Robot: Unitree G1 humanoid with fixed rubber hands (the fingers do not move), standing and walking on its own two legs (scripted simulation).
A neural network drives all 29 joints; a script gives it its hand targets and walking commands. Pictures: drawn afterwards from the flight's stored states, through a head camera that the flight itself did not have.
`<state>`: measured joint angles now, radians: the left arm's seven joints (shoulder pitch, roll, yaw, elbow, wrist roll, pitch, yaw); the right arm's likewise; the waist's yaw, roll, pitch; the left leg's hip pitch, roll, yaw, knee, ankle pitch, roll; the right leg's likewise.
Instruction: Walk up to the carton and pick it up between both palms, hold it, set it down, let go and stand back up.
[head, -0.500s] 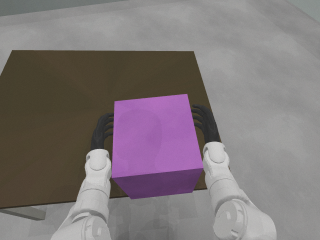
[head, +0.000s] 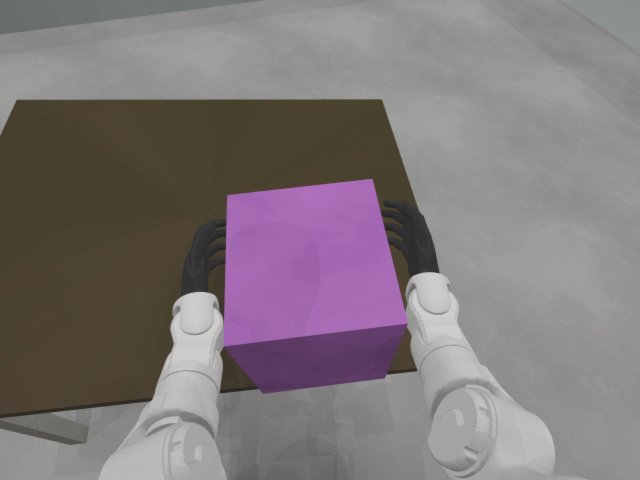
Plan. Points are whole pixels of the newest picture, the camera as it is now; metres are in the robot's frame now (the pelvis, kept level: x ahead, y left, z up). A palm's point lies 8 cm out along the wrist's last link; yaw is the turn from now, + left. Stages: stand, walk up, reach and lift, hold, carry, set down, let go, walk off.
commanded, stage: set down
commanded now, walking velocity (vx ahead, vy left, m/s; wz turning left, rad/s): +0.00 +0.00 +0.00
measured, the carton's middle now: (313, 295) +0.39 +0.01 -0.07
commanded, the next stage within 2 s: none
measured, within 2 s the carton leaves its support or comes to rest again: rests again in 0.26 s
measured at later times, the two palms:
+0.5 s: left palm (211, 279) +0.39 +0.16 -0.03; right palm (421, 275) +0.41 -0.14 -0.02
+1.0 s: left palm (179, 276) +0.40 +0.21 -0.05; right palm (452, 269) +0.44 -0.20 -0.04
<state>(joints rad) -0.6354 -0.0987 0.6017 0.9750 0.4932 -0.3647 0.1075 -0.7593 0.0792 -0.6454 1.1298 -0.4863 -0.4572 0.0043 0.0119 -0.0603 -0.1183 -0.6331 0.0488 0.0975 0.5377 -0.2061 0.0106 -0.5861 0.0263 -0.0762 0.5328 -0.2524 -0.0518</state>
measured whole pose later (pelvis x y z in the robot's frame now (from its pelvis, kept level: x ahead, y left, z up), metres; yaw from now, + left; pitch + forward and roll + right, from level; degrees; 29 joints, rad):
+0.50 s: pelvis -0.02 +0.00 -0.04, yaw -2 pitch +24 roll -1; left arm -0.86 0.04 0.31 1.40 0.09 -0.46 0.20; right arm -0.93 -0.12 -0.11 1.50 0.09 -0.46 -0.07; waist 0.06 -0.04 -0.24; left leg -0.93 0.08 0.11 0.85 -0.32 0.02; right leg -0.90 0.04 -0.04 0.84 -0.36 -0.05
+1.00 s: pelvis -0.02 -0.01 -0.06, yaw -1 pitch +31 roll +0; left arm -0.86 0.21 0.04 1.33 -0.22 -0.50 0.04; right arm -0.93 -0.32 0.22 1.42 0.45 -0.51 0.02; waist 0.08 -0.01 -0.28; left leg -1.13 0.05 0.03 0.93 -0.32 -0.02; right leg -1.09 0.05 -0.06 0.94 -0.39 -0.07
